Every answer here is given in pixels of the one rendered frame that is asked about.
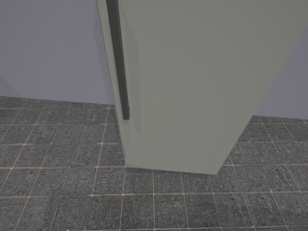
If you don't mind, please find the fridge door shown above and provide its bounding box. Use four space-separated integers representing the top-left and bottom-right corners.
97 0 308 175

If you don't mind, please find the handle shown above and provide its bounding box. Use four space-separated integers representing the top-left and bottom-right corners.
106 0 130 120

